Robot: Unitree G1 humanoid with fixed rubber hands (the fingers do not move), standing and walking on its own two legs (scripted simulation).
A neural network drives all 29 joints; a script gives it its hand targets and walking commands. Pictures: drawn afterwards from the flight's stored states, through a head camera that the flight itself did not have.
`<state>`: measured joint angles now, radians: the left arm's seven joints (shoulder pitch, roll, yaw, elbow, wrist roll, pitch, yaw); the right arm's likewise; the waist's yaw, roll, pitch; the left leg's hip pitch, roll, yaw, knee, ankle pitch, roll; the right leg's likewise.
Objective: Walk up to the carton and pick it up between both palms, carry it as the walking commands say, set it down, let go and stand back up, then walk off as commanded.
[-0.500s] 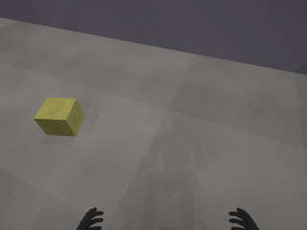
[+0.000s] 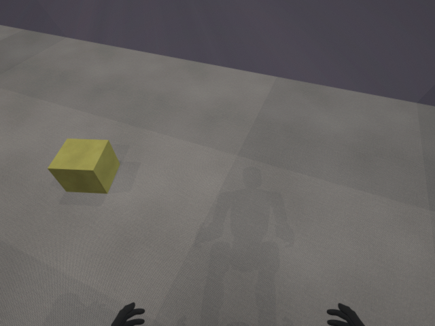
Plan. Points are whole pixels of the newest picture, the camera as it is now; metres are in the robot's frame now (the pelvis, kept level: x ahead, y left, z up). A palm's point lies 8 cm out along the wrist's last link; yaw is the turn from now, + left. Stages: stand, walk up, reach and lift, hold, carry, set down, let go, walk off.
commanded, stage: stand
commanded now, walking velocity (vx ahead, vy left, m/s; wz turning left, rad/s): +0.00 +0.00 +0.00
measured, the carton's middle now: (87, 166) +1.03 +0.82 -0.66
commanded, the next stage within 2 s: walk up in 0.80 s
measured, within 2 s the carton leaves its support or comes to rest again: neither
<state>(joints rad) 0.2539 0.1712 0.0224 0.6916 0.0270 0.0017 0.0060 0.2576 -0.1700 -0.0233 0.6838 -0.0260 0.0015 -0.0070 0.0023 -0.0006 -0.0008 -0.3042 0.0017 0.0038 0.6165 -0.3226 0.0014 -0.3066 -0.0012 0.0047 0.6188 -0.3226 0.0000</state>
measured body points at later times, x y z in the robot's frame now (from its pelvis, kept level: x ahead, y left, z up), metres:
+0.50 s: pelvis +0.00 +0.00 +0.00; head +0.01 +0.00 +0.45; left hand +0.10 +0.23 -0.12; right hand +0.10 -0.23 -0.12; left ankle +0.00 +0.12 -0.73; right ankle +0.00 -0.12 -0.73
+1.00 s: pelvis +0.00 +0.00 +0.01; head +0.01 +0.00 +0.46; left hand +0.04 +0.24 -0.14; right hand +0.04 -0.24 -0.14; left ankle +0.00 +0.12 -0.73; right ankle +0.00 -0.12 -0.73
